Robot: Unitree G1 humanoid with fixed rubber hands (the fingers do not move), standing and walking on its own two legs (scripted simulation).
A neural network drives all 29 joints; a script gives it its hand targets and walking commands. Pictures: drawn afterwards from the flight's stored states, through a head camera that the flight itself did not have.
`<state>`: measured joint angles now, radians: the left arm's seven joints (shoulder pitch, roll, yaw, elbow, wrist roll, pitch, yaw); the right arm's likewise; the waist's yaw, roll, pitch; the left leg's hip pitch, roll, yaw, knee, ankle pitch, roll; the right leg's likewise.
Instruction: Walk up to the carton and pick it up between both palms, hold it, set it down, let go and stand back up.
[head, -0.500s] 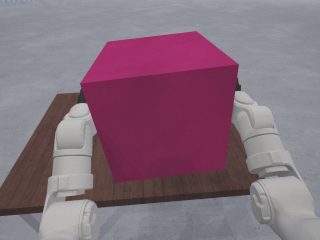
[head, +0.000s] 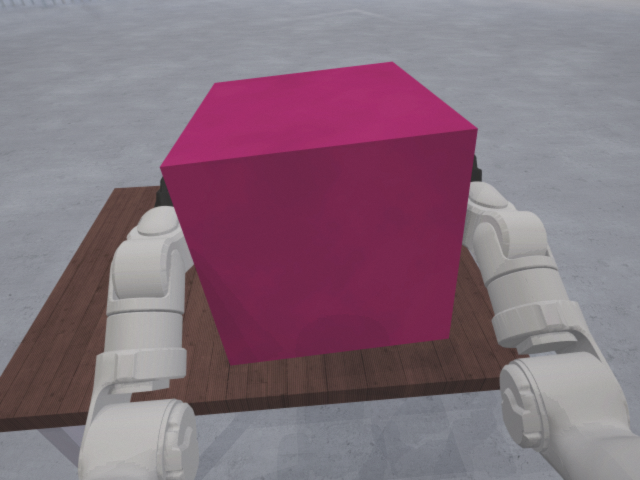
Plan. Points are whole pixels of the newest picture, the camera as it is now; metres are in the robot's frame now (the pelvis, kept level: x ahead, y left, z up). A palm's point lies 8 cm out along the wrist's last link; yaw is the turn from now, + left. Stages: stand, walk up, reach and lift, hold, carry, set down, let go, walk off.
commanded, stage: hold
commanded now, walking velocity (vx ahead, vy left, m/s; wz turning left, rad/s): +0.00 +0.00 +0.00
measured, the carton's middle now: (319, 197) +0.40 -0.02 +0.20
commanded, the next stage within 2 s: set down in 0.56 s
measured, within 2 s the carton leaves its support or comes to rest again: neither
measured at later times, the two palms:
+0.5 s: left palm (173, 216) +0.37 +0.15 +0.21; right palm (462, 193) +0.37 -0.19 +0.22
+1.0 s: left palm (178, 215) +0.40 +0.16 +0.19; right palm (447, 207) +0.38 -0.19 +0.18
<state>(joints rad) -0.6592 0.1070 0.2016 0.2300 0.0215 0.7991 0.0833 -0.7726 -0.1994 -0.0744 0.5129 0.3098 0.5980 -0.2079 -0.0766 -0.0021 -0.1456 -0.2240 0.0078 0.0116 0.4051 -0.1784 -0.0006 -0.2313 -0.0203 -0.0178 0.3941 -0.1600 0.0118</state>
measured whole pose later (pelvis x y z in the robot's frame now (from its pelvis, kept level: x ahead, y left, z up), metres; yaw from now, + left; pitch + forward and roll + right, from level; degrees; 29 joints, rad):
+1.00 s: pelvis +0.01 +0.00 +0.00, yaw +0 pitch -3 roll +0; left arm -0.70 0.11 0.29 0.41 0.09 0.50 -0.04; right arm -0.74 -0.07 -0.18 0.55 0.08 0.36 -0.16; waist -0.08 0.00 -0.03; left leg -0.15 0.00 0.01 0.38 -0.18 0.00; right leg -0.17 -0.02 -0.02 0.39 -0.18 0.01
